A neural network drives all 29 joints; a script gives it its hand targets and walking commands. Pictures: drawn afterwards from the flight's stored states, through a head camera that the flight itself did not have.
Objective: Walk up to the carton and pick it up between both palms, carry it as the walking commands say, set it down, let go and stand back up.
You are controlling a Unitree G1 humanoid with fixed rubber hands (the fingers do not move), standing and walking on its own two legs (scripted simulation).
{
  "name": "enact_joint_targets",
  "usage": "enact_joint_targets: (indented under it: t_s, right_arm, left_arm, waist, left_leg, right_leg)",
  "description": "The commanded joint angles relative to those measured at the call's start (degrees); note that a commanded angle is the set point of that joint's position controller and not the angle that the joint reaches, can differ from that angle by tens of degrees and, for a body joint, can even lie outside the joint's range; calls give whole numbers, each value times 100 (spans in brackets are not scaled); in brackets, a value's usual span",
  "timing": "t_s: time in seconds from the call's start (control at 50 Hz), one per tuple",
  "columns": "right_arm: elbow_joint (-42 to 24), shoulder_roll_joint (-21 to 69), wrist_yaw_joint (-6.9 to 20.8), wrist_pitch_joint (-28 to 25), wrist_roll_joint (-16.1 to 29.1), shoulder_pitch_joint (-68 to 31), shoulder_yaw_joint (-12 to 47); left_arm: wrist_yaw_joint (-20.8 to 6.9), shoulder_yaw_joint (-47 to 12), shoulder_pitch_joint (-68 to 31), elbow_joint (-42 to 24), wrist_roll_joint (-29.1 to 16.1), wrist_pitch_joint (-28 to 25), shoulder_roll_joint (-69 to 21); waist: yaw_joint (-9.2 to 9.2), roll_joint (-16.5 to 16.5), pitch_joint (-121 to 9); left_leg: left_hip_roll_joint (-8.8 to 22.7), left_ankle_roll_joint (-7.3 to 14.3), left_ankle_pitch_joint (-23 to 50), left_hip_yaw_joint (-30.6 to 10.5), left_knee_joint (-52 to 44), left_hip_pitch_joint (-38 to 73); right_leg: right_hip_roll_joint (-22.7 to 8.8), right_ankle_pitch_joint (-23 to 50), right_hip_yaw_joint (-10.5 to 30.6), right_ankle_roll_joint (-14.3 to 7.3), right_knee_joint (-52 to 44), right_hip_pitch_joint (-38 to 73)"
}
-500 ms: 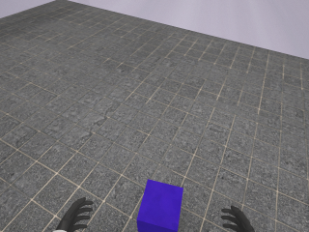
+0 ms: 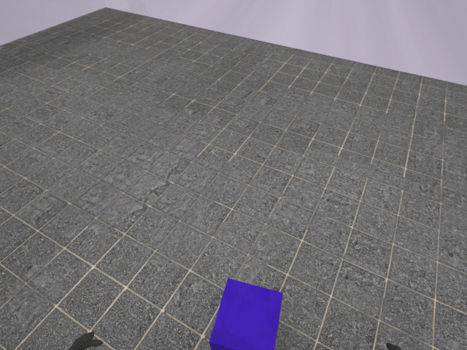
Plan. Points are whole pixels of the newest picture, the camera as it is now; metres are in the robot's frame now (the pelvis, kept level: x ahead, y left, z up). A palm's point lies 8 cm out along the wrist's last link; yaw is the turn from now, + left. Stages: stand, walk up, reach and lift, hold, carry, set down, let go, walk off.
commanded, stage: stand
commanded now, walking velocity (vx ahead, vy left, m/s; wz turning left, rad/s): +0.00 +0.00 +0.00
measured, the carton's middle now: (246, 326) +0.36 -0.03 -0.64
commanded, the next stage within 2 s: none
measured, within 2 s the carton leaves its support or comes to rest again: neither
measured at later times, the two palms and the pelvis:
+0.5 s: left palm out of the picture +0.09 +0.29 -0.10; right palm out of the picture +0.11 -0.28 -0.09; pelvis +0.00 +0.00 +0.01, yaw +1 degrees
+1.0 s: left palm out of the picture +0.05 +0.31 -0.10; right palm out of the picture +0.07 -0.28 -0.09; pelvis -0.02 +0.01 +0.01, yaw +1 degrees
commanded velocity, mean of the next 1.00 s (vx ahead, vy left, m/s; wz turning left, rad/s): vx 0.00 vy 0.00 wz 0.00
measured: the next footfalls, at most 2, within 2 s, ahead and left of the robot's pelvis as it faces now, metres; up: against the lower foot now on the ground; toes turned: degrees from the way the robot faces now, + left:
none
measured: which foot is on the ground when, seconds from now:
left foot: down 0.00-1.00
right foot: down 0.00-1.00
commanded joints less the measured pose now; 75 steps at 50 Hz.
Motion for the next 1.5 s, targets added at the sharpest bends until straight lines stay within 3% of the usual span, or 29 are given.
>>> enact_joint_targets:
  t_s: [0.0,0.04,0.06,0.08,0.1,0.16,0.26,0.28,0.34,0.36,0.38,0.46,0.5,0.54,0.62,0.7,0.74,0.84,0.86,0.9,0.92,0.94,1.08,1.12,1.18,1.24,1.26,1.42,1.48]
  right_arm:
    - [-296,-782,-57,-186,-7,-291,-147]
    - [-243,-712,-90,-200,-6,-206,-132]
    - [-145,-775,-76,-211,-19,-176,-98]
    - [-110,-802,-78,-214,-25,-222,-115]
    - [-128,-864,-75,-227,-42,-265,-124]
    - [20,-786,-91,-250,20,-216,-59]
    - [206,-956,-124,-288,15,-146,-70]
    - [178,-923,-110,-291,-12,-216,-69]
    - [251,-877,-82,-304,18,-281,-46]
    - [305,-846,-93,-326,-6,-279,-31]
    - [316,-864,-116,-341,3,-237,-32]
    - [476,-904,-129,-344,32,-204,11]
    - [468,-972,-121,-348,8,-296,-24]
    - [495,-979,-113,-367,14,-246,13]
    - [690,-1009,-137,-369,12,-205,46]
    - [753,-1102,-110,-377,33,-324,14]
    - [826,-1033,-116,-388,25,-277,61]
    - [894,-1045,-107,-384,76,-328,86]
    - [967,-1029,-110,-394,78,-275,106]
    - [913,-1169,-86,-379,40,-490,68]
    - [991,-1165,-80,-364,54,-379,81]
    - [1041,-1152,-77,-376,4,-325,74]
    - [1126,-1248,-64,-425,49,-360,99]
    - [1207,-1237,-69,-386,48,-373,108]
    - [1251,-1258,-79,-397,83,-425,121]
    - [1278,-1237,-75,-378,112,-408,143]
    - [1322,-1215,-60,-375,102,-490,150]
    - [1374,-1157,-58,-381,82,-479,154]
    - [1486,-1257,-37,-397,97,-403,177]
  left_arm:
    - [73,176,-237,-221,-4,-187,876]
    - [89,183,-265,-112,19,-167,955]
    - [74,182,-271,-55,45,-186,951]
    - [69,198,-317,-37,43,-183,999]
    - [68,164,-264,27,32,-177,958]
    - [93,147,-240,179,16,-214,905]
    - [71,138,-296,354,1,-194,936]
    - [55,156,-264,354,-30,-218,943]
    - [79,177,-355,442,-25,-210,1058]
    - [77,159,-385,504,-33,-195,1008]
    - [54,138,-312,529,-58,-194,1005]
    - [56,133,-306,662,-48,-174,1033]
    - [55,119,-324,700,-66,-193,973]
    - [29,138,-445,786,-73,-173,1087]
    - [34,104,-351,856,-110,-181,1086]
    - [27,112,-460,954,-93,-194,1087]
    - [16,81,-395,976,-105,-191,1103]
    - [13,49,-526,1133,-99,-192,1178]
    - [16,54,-532,1124,-100,-203,1199]
    - [28,62,-448,1218,-128,-191,1184]
    - [-2,34,-543,1223,-142,-208,1248]
    - [-2,29,-523,1233,-120,-217,1162]
    - [3,-12,-550,1297,-127,-225,1184]
    - [6,0,-505,1357,-123,-216,1326]
    - [7,9,-484,1459,-117,-216,1340]
    - [4,-16,-478,1475,-156,-223,1294]
    - [5,-12,-542,1479,-136,-246,1284]
    - [-2,-9,-646,1544,-146,-222,1422]
    - [-21,-32,-518,1545,-184,-261,1312]
  waist:
    - [68,-156,-562]
    - [15,-256,-580]
    - [24,-81,-410]
    - [46,-370,-363]
    - [-6,-215,-185]
    - [27,-85,-346]
    - [13,-214,-323]
    - [27,-80,-343]
    - [74,-279,-344]
    - [60,-311,-340]
    - [37,-45,-175]
    - [48,-181,-294]
    - [110,-29,-49]
    - [-22,-127,-45]
    - [102,-173,8]
    - [45,-117,79]
    - [148,-80,-6]
    - [6,-137,-78]
    - [64,-257,-20]
    - [107,-47,73]
    - [35,-291,50]
    - [99,-213,267]
    - [44,39,-54]
    - [87,-356,0]
    - [70,-107,-43]
    - [61,-123,33]
    - [104,-313,-65]
    - [25,-227,36]
    - [70,-176,-115]
  left_leg:
    - [372,70,2379,-43,-246,-181]
    - [425,96,2110,-117,-286,-113]
    - [397,82,2084,-108,-343,-231]
    - [399,50,1882,-99,-412,-249]
    - [416,91,1671,-205,-499,-323]
    - [426,93,1957,-210,-444,-267]
    - [486,78,2356,-198,-471,-222]
    - [462,62,2211,-205,-525,-187]
    - [467,120,1923,-276,-606,-219]
    - [474,124,2036,-296,-637,-220]
    - [478,112,2092,-256,-695,-261]
    - [498,98,2274,-287,-703,-139]
    - [486,104,1992,-290,-768,-256]
    - [500,134,1625,-340,-890,-280]
    - [532,126,1881,-368,-904,-289]
    - [506,108,1892,-383,-944,-378]
    - [493,105,1719,-372,-1013,-397]
    - [503,128,1503,-404,-1051,-234]
    - [521,129,1545,-401,-1065,-220]
    - [504,149,1246,-396,-1127,-357]
    - [493,136,1198,-425,-1152,-303]
    - [477,160,1103,-446,-1196,-339]
    - [537,119,1665,-380,-1224,-270]
    - [542,118,1626,-413,-1209,-229]
    - [532,149,1833,-376,-1178,-72]
    - [545,165,1763,-399,-1193,-97]
    - [530,177,1714,-455,-1187,-104]
    - [521,152,1445,-403,-1265,-124]
    - [537,148,1770,-365,-1212,-108]
  right_leg:
    - [-500,2374,292,-8,-325,722]
    - [-538,2083,334,-38,-417,696]
    - [-541,2044,347,-37,-448,725]
    - [-517,1807,332,1,-488,590]
    - [-534,1697,343,-25,-533,567]
    - [-543,1933,376,-49,-479,720]
    - [-598,2150,366,-96,-445,803]
    - [-612,2142,422,-81,-499,834]
    - [-623,1893,392,-56,-600,901]
    - [-607,1984,369,-39,-569,937]
    - [-626,2000,421,-62,-611,911]
    - [-619,2021,330,-50,-562,952]
    - [-598,1758,383,-80,-649,804]
    - [-658,1556,468,-59,-709,815]
    - [-653,1540,441,-70,-715,895]
    - [-687,1745,416,-56,-730,933]
    - [-712,1558,458,-87,-753,1008]
    - [-725,1495,515,-86,-877,935]
    - [-707,1475,483,-61,-882,937]
    - [-740,1157,579,-55,-1008,889]
    - [-773,1025,544,-55,-1010,892]
    - [-768,917,606,-85,-1068,799]
    - [-724,1437,456,-44,-885,991]
    - [-718,1394,453,-52,-924,957]
    - [-747,1549,485,-91,-971,980]
    - [-765,1455,492,-54,-996,938]
    - [-780,1422,478,-40,-1037,1031]
    - [-790,1406,509,-77,-1087,967]
    - [-772,1622,509,-59,-1079,1119]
